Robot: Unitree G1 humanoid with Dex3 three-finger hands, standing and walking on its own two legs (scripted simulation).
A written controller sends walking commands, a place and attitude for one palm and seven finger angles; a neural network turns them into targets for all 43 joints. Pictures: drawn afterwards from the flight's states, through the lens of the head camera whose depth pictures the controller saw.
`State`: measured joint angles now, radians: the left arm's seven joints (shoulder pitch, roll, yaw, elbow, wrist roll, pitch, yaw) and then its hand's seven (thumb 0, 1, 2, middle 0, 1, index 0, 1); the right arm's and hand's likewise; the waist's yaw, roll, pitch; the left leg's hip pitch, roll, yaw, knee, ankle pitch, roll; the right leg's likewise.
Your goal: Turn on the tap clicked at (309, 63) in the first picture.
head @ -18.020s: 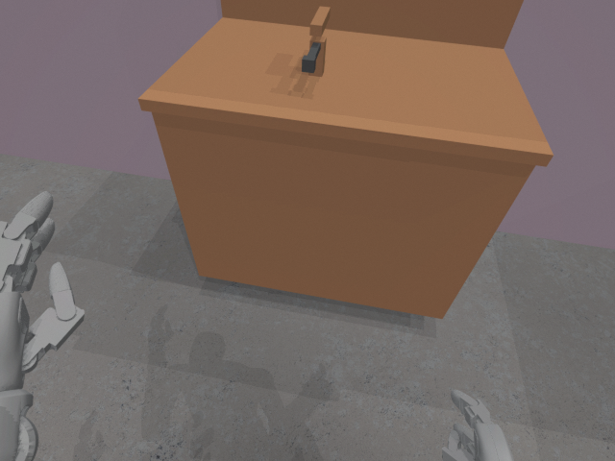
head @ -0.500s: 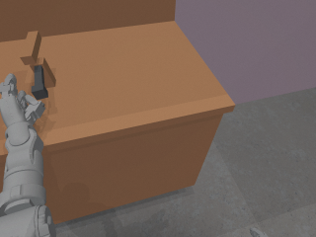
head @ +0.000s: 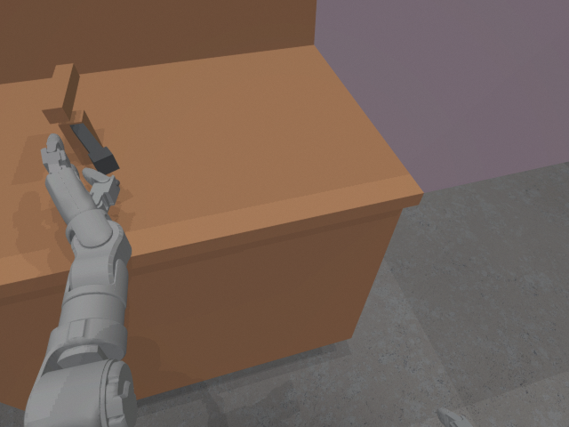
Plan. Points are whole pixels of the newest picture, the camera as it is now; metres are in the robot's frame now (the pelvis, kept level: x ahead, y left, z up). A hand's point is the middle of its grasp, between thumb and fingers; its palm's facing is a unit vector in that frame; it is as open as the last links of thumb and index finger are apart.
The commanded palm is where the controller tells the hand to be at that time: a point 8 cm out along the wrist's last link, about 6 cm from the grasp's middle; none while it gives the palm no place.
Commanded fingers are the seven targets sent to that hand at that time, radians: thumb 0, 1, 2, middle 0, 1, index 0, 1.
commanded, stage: push the lever round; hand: left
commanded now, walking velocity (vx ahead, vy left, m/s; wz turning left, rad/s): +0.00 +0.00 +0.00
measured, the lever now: (104, 161) +0.45 +0.30 +0.13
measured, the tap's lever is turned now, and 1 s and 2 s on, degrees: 25 53 75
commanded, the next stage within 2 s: lift the hand up off the lever in 1.86 s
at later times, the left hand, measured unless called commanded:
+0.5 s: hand (139, 171) +0.44 +0.24 +0.13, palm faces +0.74 -0.66 -0.07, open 7.5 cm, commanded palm +0.39 +0.26 +0.12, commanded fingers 0.00 0.90 0.90 -0.15 -0.15 -0.15 -0.15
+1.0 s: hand (157, 157) +0.47 +0.23 +0.12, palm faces +0.80 -0.60 -0.09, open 7.6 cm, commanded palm +0.42 +0.24 +0.12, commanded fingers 0.00 0.90 0.90 -0.15 -0.15 -0.15 -0.15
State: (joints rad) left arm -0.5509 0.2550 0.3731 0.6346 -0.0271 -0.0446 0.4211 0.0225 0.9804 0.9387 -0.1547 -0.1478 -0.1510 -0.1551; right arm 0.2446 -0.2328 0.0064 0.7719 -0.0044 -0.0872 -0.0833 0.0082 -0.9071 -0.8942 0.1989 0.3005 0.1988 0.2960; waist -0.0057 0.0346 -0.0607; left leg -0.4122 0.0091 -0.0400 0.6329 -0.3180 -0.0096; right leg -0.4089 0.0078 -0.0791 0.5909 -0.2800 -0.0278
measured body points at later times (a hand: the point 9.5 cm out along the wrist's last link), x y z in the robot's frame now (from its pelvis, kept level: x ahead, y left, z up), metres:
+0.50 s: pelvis -0.01 -0.01 +0.00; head +0.03 -0.01 +0.45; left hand +0.39 +0.27 +0.13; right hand +0.08 -0.27 -0.13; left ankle +0.00 +0.12 -0.73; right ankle +0.01 -0.10 -0.73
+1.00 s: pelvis +0.00 -0.01 -0.01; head +0.04 -0.01 +0.44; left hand +0.42 +0.25 +0.13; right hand +0.05 -0.27 -0.14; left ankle +0.00 +0.12 -0.73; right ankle +0.01 -0.10 -0.73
